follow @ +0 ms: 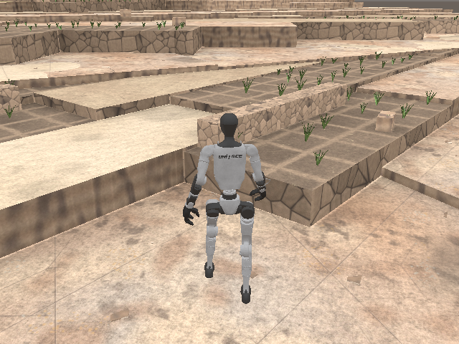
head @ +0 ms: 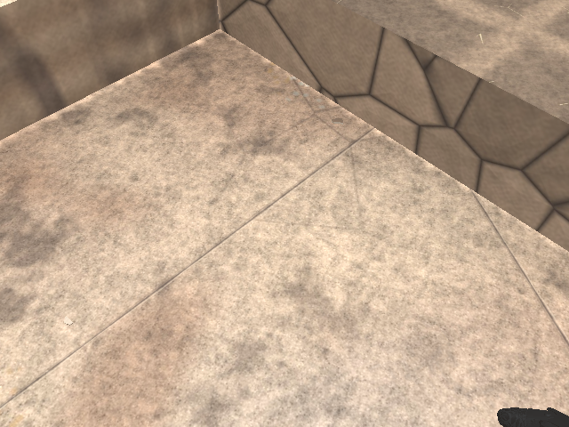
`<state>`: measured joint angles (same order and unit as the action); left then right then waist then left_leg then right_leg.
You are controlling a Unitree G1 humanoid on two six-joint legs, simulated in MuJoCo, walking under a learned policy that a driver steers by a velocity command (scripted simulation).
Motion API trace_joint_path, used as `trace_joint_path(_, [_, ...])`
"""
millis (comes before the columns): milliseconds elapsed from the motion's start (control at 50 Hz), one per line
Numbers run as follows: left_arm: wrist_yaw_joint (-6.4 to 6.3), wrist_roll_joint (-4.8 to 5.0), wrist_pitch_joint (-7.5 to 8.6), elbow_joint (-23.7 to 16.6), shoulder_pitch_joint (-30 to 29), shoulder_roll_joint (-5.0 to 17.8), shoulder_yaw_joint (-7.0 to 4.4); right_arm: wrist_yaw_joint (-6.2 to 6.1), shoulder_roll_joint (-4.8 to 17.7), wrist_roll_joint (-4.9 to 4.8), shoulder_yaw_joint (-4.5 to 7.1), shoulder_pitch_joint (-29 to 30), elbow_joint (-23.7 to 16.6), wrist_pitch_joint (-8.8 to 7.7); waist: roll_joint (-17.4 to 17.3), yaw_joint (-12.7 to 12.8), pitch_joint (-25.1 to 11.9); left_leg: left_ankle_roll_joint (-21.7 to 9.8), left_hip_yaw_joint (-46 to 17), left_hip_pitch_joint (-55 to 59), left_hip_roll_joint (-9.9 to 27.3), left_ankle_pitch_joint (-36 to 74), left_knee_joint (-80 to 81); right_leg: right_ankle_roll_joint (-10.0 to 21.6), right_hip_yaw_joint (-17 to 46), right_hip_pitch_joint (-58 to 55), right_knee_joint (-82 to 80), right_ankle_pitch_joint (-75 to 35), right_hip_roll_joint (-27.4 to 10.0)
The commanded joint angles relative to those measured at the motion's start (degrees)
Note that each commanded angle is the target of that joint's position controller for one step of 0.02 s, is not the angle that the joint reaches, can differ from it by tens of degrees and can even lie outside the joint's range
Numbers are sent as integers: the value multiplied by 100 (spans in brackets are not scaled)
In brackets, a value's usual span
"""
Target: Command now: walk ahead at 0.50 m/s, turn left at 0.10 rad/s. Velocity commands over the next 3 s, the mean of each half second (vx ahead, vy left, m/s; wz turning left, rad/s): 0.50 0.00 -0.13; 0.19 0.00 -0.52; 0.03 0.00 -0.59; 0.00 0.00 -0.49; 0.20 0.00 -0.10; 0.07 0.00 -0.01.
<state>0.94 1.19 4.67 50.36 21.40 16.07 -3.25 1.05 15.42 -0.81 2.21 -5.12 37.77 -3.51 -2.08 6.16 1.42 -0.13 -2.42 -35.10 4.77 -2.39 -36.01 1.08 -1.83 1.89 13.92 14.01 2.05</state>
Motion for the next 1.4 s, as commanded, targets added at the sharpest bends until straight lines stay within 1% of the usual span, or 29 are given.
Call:
trace_joint_path(20, [-30, 56, 2, -233, -38, 1060, -224, 65, 387, -41, 87, 590, -559, -113, 683, -148, 133, -105, 158, 357, -163, 60, 426, 908, 850, 120, -347, -1572, -1580])
trace_joint_path(60, [-53, 64, -67, -178, -55, 1152, -245, 89, 525, -32, 144, 432, -548, -130, 737, -351, 43, -266, 244, 770, -271, -235, 676, 791, 824, -100, -3, -2153, -1669])
trace_joint_path(100, [-81, 47, -104, -183, -104, 1031, -182, 31, 908, 28, 362, -787, -180, -118, 581, -1003, -711, -557, 409, 2652, -453, -195, 937, 520, 378, 245, 1521, -3403, -1257])
trace_joint_path(120, [-95, -114, -79, -361, -147, 715, -38, -39, 1346, 100, 489, -1843, -9, -87, -75, -1414, -1564, -956, -797, 4314, 637, -30, 749, 273, 102, 1365, 3309, -2035, -940])
trace_joint_path(140, [-76, -104, 39, -479, 448, 136, 136, -23, 1734, 110, 540, -2011, 74, -49, -1567, -1047, -2117, -1802, -3389, 5698, 1773, -1247, 1440, -33, 135, 3440, 5111, 1628, 12])
trace_joint_path(160, [-43, 11, 126, -414, 135, 748, -1, -1, 1193, 42, 404, -2007, 58, -53, -969, -1259, -1883, -1732, -3718, 5499, 1679, -1959, 1778, 12, 763, 4099, 5784, 1920, -257])
trace_joint_path(180, [-11, 109, 178, -571, -315, 946, -66, 3, 1007, 26, 323, -1643, 39, -75, -722, -1185, -1129, -1533, -2909, 4877, 1487, -1692, 1862, 79, 676, 4416, 5835, 1407, -517])
trace_joint_path(220, [-31, 15, 141, -569, -611, 827, -71, 24, 726, 102, 243, -1021, -1, -104, -222, -884, -484, -1344, -1802, 3622, 1088, -673, 2159, 23, 574, 4034, 5330, 577, -886])
trace_joint_path(300, [-46, 32, -135, -509, -445, 482, -45, 19, 652, 142, 260, -799, 182, -292, -277, -543, -201, -1320, -742, 2677, 927, 160, 2767, -152, 749, 3514, 4888, -72, -998])
trace_joint_path(480, [129, -23, -115, -1020, -1844, 227, 43, -144, 922, 116, 330, -1232, 661, -261, 39, -1005, 297, -940, 745, 3187, 846, 710, 2980, -72, 397, 3691, 2505, -2101, -741])
trace_joint_path(540, [258, -84, -96, -1310, -2150, 256, 30, -217, 1009, 69, 351, -1291, 770, -72, -21, -1016, 342, -787, 1032, 3708, 928, 2298, 2301, 56, 46, 3671, 2053, -1656, -545])
trace_joint_path(580, [343, -98, -91, -1381, -1862, 432, -62, -308, 1152, 20, 387, -1211, 730, 54, -289, -803, -23, -621, 1128, 3967, 934, 3877, 1532, 215, -238, 3157, 2015, -1108, -231])
trace_joint_path(620, [314, -92, -94, -1128, -658, 836, -291, -395, 1200, -11, 399, -1013, 622, 159, -274, -166, -680, -346, 1262, 3697, 687, 4331, -136, 486, -344, 1673, 1580, -1259, 175])
trace_joint_path(640, [190, -109, -119, -1037, -53, 1242, -440, -401, 1089, 49, 344, -1106, 536, 120, 230, 129, -1117, -10, 1307, 2659, 338, 2727, -1672, 785, 389, 236, 1320, -2891, -264])
trace_joint_path(660, [46, -140, -199, -1128, -184, 1824, -494, -287, 321, 409, 120, -1848, 372, 3, 1793, -585, -1784, 411, 1098, 384, -640, -3413, -3760, 1740, 2528, -1867, 2113, -5964, -1826])
trace_joint_path(680, [56, -189, -189, -1369, -61, 1617, -430, -171, 670, 229, 102, -1904, 401, -125, 1243, -258, -3106, 452, -257, -165, -926, -3955, -4848, 2530, 4134, -2469, 1549, -5197, -2479])
trace_joint_path(700, [60, -163, -212, -1468, -342, 1326, -384, -136, 1000, -6, 199, -1234, 285, -149, 637, -58, -2620, 337, -513, -406, -572, -3392, -4748, 2238, 3379, -1978, 1284, -4561, -2114])
trace_joint_path(740, [-3, 2, -274, -1523, -984, 929, -278, -260, 920, 76, 192, -759, 187, -57, 45, -396, -1200, 333, -313, -499, -213, -2632, -3896, 1749, 2518, -243, 869, -3440, -1579])
trace_joint_path(780, [-45, -129, -334, -1623, -1232, 919, -275, -313, 953, 133, 238, -894, 125, 120, 325, -732, -840, 365, -324, 215, -161, -2374, -3349, 1661, 2313, 991, 546, -3141, -1356])
trace_joint_path(860, [-152, -136, -397, -1632, -1276, 1136, -358, -381, 663, 192, 153, -930, 136, 220, 541, -815, -1029, 552, -191, 630, -366, -1943, -2144, 1532, 1981, 1532, 610, -3472, -1095])
trace_joint_path(940, [-284, -54, -586, -1695, -1368, 1138, -362, -348, 668, 136, 151, -513, 28, 294, 793, -692, -1028, 595, -297, 828, -516, -1262, -1322, 1183, 2182, 1684, 567, -1425, -816])
trace_joint_path(1080, [-277, 7, -722, -1780, -1356, 972, -315, -211, 785, 77, 260, -566, 4, 73, 1161, -776, -822, 245, -293, 1898, -584, -666, 1274, 779, 2906, 1305, 1262, -1197, -613])
trace_joint_path(1100, [-278, -10, -727, -1794, -1159, 748, -247, -232, 1094, 150, 346, -677, -3, 70, 704, -692, -946, -51, -837, 2572, 219, -278, 1571, 490, 2615, 1718, 1849, -199, -316])
trace_joint_path(1120, [-261, -36, -693, -1904, -900, 508, -189, -273, 1612, 309, 453, -368, -93, 152, -981, -307, -711, -837, -2172, 2956, 1394, 1001, 1725, 113, 1451, 2873, 2949, 1643, 618])
trace_joint_path(1140, [-239, -107, -617, -1914, -932, 1011, -322, -256, 1361, 416, 431, -538, -91, 169, -1350, -516, -773, -1586, -2918, 2779, 2013, 1533, 1817, -190, 1080, 3270, 4352, 2369, 515])
trace_joint_path(1160, [-220, -67, -618, -1784, -811, 1316, -439, -272, 1068, 356, 344, -375, -182, 171, -844, -490, -714, -1564, -2417, 2713, 1828, 1514, 1691, -325, 1125, 3292, 5075, 2020, 287])
trace_joint_path(1220, [-262, -14, -805, -1608, -767, 987, -404, -325, 759, 145, 259, -60, -231, 245, -496, -492, -430, -1048, -1098, 2704, 1024, 1267, 1523, -620, 861, 3487, 5675, 1209, 113])
trace_joint_path(1280, [-218, 50, -817, -1828, -1170, 676, -303, -369, 857, 187, 314, -306, -155, 343, -752, -717, -426, -1126, -593, 2980, 893, 1282, 1629, -729, 460, 3464, 4959, 903, -34])
trace_joint_path(1400, [-82, -1, -825, -2025, -1361, 636, -259, -296, 1198, 105, 477, -271, -102, 403, -996, -849, -652, -1211, -204, 2939, 1219, 1227, 1600, -565, 31, 2332, 3254, 899, -292])
